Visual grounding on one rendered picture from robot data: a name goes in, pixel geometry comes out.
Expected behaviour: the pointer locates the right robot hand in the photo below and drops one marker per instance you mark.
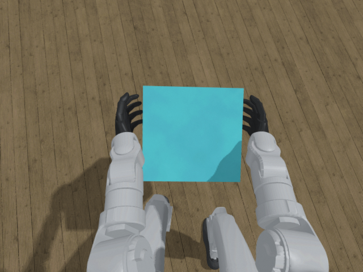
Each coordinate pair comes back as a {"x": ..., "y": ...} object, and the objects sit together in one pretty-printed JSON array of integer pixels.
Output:
[{"x": 258, "y": 121}]

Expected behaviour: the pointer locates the carton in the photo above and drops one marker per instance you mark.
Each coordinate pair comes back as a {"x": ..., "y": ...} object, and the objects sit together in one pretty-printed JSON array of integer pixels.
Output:
[{"x": 192, "y": 133}]

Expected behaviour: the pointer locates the robot left forearm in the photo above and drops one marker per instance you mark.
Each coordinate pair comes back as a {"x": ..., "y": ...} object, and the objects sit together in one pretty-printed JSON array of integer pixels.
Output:
[{"x": 123, "y": 210}]

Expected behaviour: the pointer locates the robot right forearm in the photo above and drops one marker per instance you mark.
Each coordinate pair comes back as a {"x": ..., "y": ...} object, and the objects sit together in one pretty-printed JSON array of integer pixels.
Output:
[{"x": 277, "y": 206}]

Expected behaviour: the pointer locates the left robot hand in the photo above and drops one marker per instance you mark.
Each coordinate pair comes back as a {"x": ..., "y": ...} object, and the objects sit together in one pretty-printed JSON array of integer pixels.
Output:
[{"x": 123, "y": 118}]

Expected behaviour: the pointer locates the robot left shin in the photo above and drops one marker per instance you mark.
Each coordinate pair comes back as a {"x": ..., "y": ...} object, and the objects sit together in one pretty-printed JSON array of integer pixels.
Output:
[{"x": 157, "y": 197}]

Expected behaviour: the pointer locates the robot left thigh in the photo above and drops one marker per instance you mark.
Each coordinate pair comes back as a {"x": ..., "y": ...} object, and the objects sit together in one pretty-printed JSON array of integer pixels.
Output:
[{"x": 158, "y": 221}]

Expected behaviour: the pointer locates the right robot upper arm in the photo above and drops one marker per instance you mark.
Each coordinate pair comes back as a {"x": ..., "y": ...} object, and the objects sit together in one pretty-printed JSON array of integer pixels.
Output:
[{"x": 283, "y": 250}]

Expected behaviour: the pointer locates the left robot upper arm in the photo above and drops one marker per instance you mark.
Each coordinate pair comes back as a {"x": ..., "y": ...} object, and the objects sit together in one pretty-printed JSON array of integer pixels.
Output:
[{"x": 130, "y": 253}]

